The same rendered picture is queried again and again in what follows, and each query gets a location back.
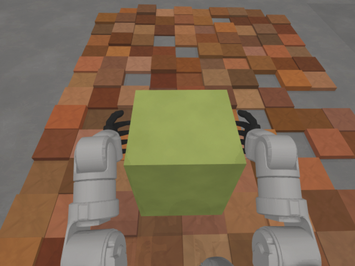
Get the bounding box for robot left forearm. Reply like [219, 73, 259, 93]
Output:
[60, 130, 123, 266]

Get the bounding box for right robot hand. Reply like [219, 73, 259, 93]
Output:
[235, 110, 260, 154]

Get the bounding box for left robot upper arm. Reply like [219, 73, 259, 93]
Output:
[62, 228, 128, 266]

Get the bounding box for left robot hand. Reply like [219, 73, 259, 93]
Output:
[103, 110, 131, 154]

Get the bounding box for carton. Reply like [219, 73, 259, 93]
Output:
[124, 90, 247, 216]

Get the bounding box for robot right forearm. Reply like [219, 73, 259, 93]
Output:
[245, 129, 322, 266]

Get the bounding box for right robot upper arm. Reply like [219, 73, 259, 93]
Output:
[252, 226, 321, 266]

